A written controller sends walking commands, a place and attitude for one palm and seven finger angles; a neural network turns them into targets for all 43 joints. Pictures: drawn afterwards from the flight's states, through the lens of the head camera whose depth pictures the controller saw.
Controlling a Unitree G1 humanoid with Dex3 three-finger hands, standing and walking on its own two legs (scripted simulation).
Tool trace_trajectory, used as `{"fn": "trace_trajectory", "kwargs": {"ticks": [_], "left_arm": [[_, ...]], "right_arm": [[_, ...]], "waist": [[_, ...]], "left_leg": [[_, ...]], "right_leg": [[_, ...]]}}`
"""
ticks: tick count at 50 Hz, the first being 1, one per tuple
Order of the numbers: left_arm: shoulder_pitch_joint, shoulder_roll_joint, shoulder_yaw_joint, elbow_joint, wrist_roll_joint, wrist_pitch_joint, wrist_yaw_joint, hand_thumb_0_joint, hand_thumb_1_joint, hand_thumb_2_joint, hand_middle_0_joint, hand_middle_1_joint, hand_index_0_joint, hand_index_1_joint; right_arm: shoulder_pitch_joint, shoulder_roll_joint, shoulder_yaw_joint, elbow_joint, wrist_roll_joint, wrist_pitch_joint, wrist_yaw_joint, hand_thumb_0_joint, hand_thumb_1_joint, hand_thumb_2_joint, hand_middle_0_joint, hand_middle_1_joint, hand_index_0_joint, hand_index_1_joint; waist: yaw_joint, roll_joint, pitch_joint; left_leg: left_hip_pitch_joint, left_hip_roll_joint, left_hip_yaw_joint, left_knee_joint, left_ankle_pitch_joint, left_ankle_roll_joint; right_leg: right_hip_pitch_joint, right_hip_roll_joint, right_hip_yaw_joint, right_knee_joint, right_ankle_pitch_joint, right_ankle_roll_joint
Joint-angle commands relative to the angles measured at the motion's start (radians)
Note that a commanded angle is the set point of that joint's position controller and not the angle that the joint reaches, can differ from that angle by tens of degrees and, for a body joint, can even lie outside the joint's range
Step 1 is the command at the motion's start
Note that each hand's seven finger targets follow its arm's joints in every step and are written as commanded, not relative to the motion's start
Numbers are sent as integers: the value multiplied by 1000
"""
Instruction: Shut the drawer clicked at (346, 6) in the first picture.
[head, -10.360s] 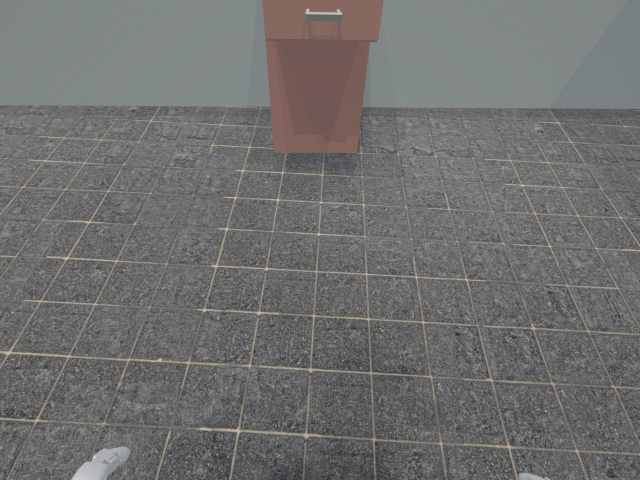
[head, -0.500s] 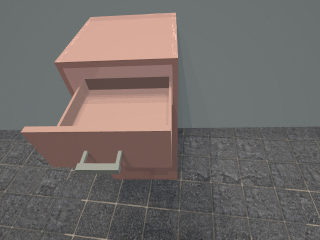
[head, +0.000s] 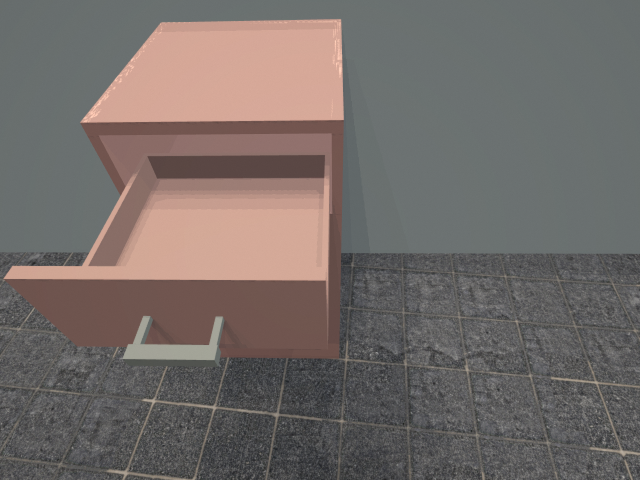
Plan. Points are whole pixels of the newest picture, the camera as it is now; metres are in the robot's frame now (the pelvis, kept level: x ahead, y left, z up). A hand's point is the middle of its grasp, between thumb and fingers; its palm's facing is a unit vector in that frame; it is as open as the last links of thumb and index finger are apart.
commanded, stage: look again from close up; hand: left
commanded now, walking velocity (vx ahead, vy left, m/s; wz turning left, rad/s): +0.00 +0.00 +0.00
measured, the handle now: (177, 340) +0.29 +0.20 +0.01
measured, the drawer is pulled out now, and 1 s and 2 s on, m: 0.30 0.30 0.30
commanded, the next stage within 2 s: raise the hand and make a fist in 0.58 s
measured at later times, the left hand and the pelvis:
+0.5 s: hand out of the picture +0.00 +0.18 -0.17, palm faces +0.01 -0.98 -0.22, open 7.3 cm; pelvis +0.00 +0.00 +0.00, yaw +0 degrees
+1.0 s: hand (192, 469) +0.15 +0.16 -0.03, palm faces +0.14 -0.99 +0.05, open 6.9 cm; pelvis -0.02 +0.00 -0.03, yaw +2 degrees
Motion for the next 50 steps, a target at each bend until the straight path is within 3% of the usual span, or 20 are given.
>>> {"fn": "trace_trajectory", "kwargs": {"ticks": [1,2,6,7,24,33,34,35,36,37,38,39,40,41,43,45,46,47,48,50], "left_arm": [[65,112,26,-26,4,-5,6,0,900,900,-200,-300,-200,-300],[63,111,27,-27,2,-3,5,0,900,900,-200,-300,-200,-300],[62,113,30,-33,5,-5,6,0,900,900,-200,-300,-200,-300],[58,109,29,-31,4,-2,5,0,900,900,-200,-300,-200,-300],[103,96,25,-4,5,-5,5,0,900,900,-200,-300,-200,-300],[124,79,20,11,6,-1,6,0,900,900,-200,-300,-200,-300],[202,115,24,52,14,-22,43,0,900,900,-200,-300,-200,-300],[-549,297,103,-1455,-207,-246,18,0,900,900,-220,-322,-220,-322],[-134,211,89,-1204,-113,-162,67,0,900,900,-240,-343,-240,-343],[-74,152,49,-1100,-128,-108,121,0,900,900,-260,-365,-260,-365],[198,-53,-68,-917,-124,-10,111,0,900,900,-280,-387,-280,-387],[73,-47,-88,-1119,-168,-34,84,0,900,900,-300,-408,-300,-408],[62,-6,-52,-1169,-163,-84,70,0,900,900,-320,-430,-320,-430],[76,-15,-58,-1162,-151,-133,56,0,900,900,-340,-452,-340,-452],[278,-19,-7,-1087,-159,-223,-5,0,900,900,-380,-495,-380,-495],[489,-34,37,-1023,-201,-347,-109,0,900,900,-420,-538,-420,-538],[539,-24,63,-1042,-220,-415,-168,0,900,900,-440,-560,-440,-560],[543,38,118,-1033,-214,-467,-200,0,900,900,-460,-582,-460,-582],[447,27,79,-1212,-215,-537,-231,0,900,900,-480,-603,-480,-603],[340,99,112,-1372,-189,-645,-240,0,900,900,-520,-647,-520,-647]], "right_arm": [[83,-88,-19,-16,5,-12,-6,0,-900,-900,200,300,200,300],[83,-87,-19,-13,4,-13,-6,0,-900,-900,200,300,200,300],[79,-88,-19,-15,4,-13,-5,0,-900,-900,200,300,200,300],[76,-85,-21,-12,4,-13,-6,0,-900,-900,200,300,200,300],[88,-81,-14,7,8,-16,-8,0,-900,-900,200,300,200,300],[100,-69,-11,20,10,-15,-10,0,-900,-900,200,300,200,300],[-22,-112,-20,-48,8,-31,-3,0,-900,-900,200,300,200,300],[-35,-273,-31,-411,69,-193,-61,0,-900,-900,200,300,200,300],[-149,-186,-20,-372,54,-281,-90,0,-900,-900,200,300,200,300],[-140,-202,-36,-310,60,-319,-86,0,-900,-900,200,300,200,300],[-94,-146,-29,-295,71,-327,-67,0,-900,-900,200,300,200,300],[-113,-187,-21,-363,79,-347,-62,0,-900,-900,200,300,200,300],[-123,-205,-37,-396,65,-376,-63,0,-900,-900,200,300,200,300],[-123,-208,-41,-434,50,-401,-58,0,-900,-900,200,300,200,300],[-123,-196,-58,-510,43,-419,-32,0,-900,-900,200,300,200,300],[-160,-194,-72,-571,37,-409,3,0,-900,-900,200,300,200,300],[-186,-204,-80,-609,32,-393,28,0,-900,-900,200,300,200,300],[-188,-207,-85,-627,39,-379,48,0,-900,-900,200,300,200,300],[-201,-203,-77,-672,34,-379,59,0,-900,-900,200,300,200,300],[-192,-189,-77,-706,14,-382,60,0,-900,-900,200,300,200,300]], "waist": [[11,-56,35],[11,-29,27],[10,-58,20],[10,-27,29],[10,-29,26],[15,-10,68],[60,-84,30],[-39,91,-469],[41,223,-400],[19,221,-312],[14,79,-157],[-4,0,-45],[-23,-108,-24],[-34,-207,19],[23,-307,-19],[64,-338,-40],[76,-313,-62],[89,-218,-98],[90,-70,-160],[82,107,-237]], "left_leg": [[-135,76,-59,-101,140,32],[-124,79,-65,-112,149,33],[-122,74,-60,-106,131,34],[-113,80,-61,-119,141,35],[-101,80,-56,-117,132,37],[-124,84,-62,-133,91,40],[-210,113,-9,63,259,15],[-22,-25,-56,-59,285,27],[-36,-29,-12,-60,374,39],[-103,-11,-19,-37,306,10],[-193,7,-35,-54,220,13],[-242,6,-76,-50,134,24],[-273,-3,-80,-9,59,35],[-331,-18,-85,33,1,44],[-402,-39,-65,113,-35,38],[-519,-44,-39,188,-62,19],[-553,-50,-26,221,-59,9],[-584,-55,-19,256,-59,2],[-588,-64,-9,283,-54,7],[-560,-56,-14,330,-3,15]], "right_leg": [[94,-78,86,-84,177,-56],[95,-72,82,-80,168,-56],[96,-74,88,-92,153,-54],[87,-67,81,-90,150,-54],[90,-66,84,-105,136,-51],[64,-55,81,-114,70,-48],[141,-115,60,0,545,-38],[276,-22,48,5,302,-32],[246,17,25,26,167,-73],[170,5,-20,14,82,-55],[96,2,-53,-20,27,-32],[44,-4,-49,-32,-27,-16],[-15,-8,-57,-45,-120,-9],[-82,-9,-65,-44,-205,-4],[-133,-7,-64,0,-321,-7],[-142,-4,-61,70,-358,-13],[-133,-4,-54,102,-335,-21],[-139,-10,-33,146,-315,-38],[-158,-14,-26,196,-282,-44],[-188,-6,-31,285,-191,-59]]}}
